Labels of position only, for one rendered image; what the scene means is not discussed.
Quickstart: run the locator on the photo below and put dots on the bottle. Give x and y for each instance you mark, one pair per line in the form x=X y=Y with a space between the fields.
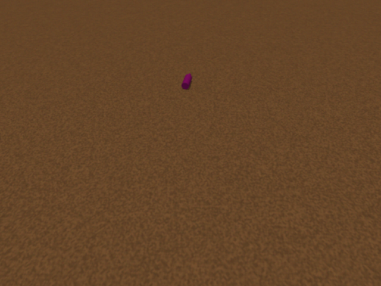
x=186 y=81

